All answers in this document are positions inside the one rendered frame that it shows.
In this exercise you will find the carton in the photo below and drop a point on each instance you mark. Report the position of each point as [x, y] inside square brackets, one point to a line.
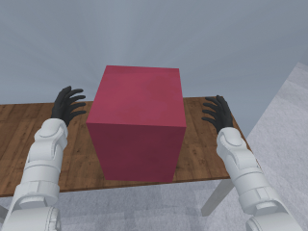
[137, 123]

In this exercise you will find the right robot hand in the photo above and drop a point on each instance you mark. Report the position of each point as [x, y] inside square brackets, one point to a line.
[222, 115]

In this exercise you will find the right robot upper arm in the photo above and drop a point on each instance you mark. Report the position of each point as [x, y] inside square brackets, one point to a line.
[280, 221]

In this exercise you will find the left robot upper arm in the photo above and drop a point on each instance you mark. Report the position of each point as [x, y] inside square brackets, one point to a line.
[35, 219]

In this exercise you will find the table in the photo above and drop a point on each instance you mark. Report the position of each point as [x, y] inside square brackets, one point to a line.
[81, 170]

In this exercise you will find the robot right forearm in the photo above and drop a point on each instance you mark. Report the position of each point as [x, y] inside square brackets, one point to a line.
[256, 196]

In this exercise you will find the left robot hand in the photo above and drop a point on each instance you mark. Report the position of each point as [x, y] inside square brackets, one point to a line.
[62, 106]

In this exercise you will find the robot left forearm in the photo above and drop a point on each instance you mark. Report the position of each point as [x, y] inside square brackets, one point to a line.
[39, 183]

